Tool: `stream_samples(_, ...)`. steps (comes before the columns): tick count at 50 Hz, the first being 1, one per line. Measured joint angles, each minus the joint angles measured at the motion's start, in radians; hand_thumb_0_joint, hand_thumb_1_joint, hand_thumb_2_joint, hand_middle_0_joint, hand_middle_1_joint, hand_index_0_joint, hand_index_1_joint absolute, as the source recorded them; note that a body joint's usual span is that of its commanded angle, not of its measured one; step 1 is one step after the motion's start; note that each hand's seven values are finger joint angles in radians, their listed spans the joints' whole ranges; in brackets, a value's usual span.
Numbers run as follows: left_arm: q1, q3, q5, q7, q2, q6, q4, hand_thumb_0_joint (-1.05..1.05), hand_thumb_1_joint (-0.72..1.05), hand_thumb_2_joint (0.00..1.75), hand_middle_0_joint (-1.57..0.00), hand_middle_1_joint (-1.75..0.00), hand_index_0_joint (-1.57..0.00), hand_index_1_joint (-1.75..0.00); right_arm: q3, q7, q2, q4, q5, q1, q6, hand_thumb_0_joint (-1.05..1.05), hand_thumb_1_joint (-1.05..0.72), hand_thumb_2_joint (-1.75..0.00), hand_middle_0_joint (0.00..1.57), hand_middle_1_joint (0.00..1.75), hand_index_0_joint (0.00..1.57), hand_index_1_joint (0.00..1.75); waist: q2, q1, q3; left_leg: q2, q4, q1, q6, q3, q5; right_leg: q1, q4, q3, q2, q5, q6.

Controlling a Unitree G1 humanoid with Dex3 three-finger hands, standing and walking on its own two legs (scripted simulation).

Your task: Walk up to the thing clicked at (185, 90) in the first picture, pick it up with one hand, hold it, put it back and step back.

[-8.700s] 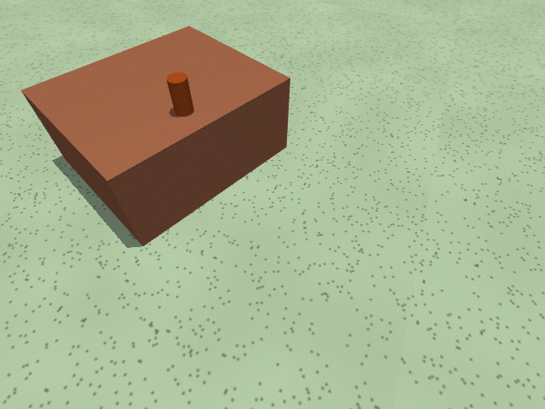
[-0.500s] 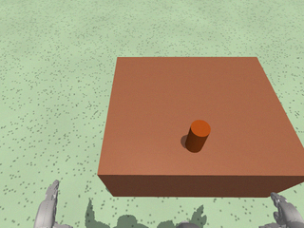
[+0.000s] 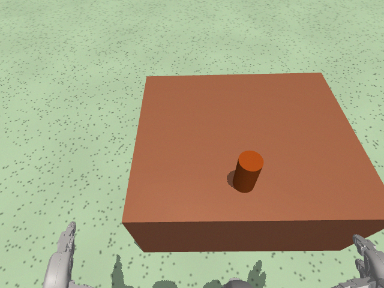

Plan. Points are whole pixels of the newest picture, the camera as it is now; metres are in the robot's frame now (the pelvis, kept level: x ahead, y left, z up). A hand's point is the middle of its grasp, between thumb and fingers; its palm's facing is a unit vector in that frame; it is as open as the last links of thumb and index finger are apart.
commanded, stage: go down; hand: right
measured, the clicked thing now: (246, 172) +0.49 -0.17 -0.23
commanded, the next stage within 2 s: approach in 1.50 s
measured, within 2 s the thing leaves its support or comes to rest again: neither
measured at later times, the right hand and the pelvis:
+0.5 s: hand (357, 194) +0.30 -0.34 +0.01, palm faces +0.19 +0.97 -0.15, open 17.5 cm; pelvis -0.02 +0.00 +0.00, yaw +1 degrees
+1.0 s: hand (363, 162) +0.36 -0.36 +0.04, palm faces +0.19 +0.98 -0.08, open 17.5 cm; pelvis -0.02 +0.00 +0.00, yaw +2 degrees
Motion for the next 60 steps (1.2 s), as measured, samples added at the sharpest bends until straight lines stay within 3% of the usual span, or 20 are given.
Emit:
stream_samples(8, -0.041, 0.003, 0.008, 0.016, 0.004, -0.038, 0.088, -0.01, -0.53, 0.06, -0.06, -0.06, -0.07, -0.06, -0.063, 0.031, -0.043, 0.085, 0.025, -0.179, -0.067, -0.01, 0.53, -0.05, 0.03, 0.06, 0.04, 0.06, -0.003, 0.003, 0.027, 0.002, 0.015, -0.012, 0.0, 0.007, 0.008, -0.014, 0.013, 0.008, 0.003, 0.011, -0.001)
stream_samples(17, -0.055, -0.028, 0.008, 0.019, 0.02, -0.071, 0.093, -0.01, -0.52, 0.06, -0.06, -0.06, -0.07, -0.06, -0.134, 0.129, -0.142, 0.392, 0.047, -0.447, -0.161, -0.01, 0.51, -0.04, 0.04, 0.05, 0.04, 0.05, -0.002, 0.038, 0.033, -0.006, -0.02, 0.002, 0.002, -0.007, 0.039, 0.01, -0.028, -0.006, -0.006, 0.039, -0.001)
stream_samples(26, -0.065, -0.044, 0.023, -0.007, 0.026, -0.094, 0.131, -0.01, -0.52, 0.06, -0.06, -0.06, -0.06, -0.06, -0.217, 0.206, -0.21, 0.61, 0.05, -0.589, -0.322, -0.01, 0.54, -0.04, 0.04, 0.05, 0.04, 0.05, 0.011, 0.05, 0.063, -0.015, -0.031, -0.03, 0.004, -0.018, 0.062, -0.014, -0.043, -0.016, -0.015, 0.058, -0.002)
stream_samples(32, -0.102, -0.051, 0.034, -0.001, 0.028, -0.099, 0.174, -0.01, -0.53, 0.06, -0.06, -0.06, -0.06, -0.06, -0.241, 0.237, -0.257, 0.734, 0.05, -0.689, -0.423, -0.01, 0.55, -0.04, 0.04, 0.05, 0.04, 0.05, 0.022, 0.056, 0.065, -0.019, -0.027, -0.06, 0.006, -0.016, 0.068, -0.046, -0.035, -0.013, -0.019, 0.062, -0.001)
stream_samples(46, -0.119, -0.058, 0.041, -0.013, 0.025, -0.096, 0.172, -0.01, -0.52, 0.06, -0.06, -0.06, -0.06, -0.06, -0.279, 0.285, -0.337, 0.884, 0.052, -0.8, -0.524, -0.02, 0.54, -0.04, 0.05, 0.05, 0.04, 0.05, 0.03, 0.085, 0.049, -0.026, -0.04, -0.086, 0.003, -0.013, 0.075, -0.079, -0.032, -0.008, -0.024, 0.06, -0.003)
stream_samples(60, -0.124, -0.073, 0.044, -0.03, 0.013, -0.076, 0.161, -0.01, -0.52, 0.06, -0.05, -0.06, -0.06, -0.06, -0.307, 0.305, -0.357, 0.907, 0.054, -0.844, -0.561, -0.02, 0.55, -0.04, 0.04, 0.05, 0.04, 0.05, 0.028, 0.093, 0.035, -0.03, -0.05, -0.105, -0.002, -0.011, 0.077, -0.108, -0.02, -0.005, -0.027, 0.052, -0.008)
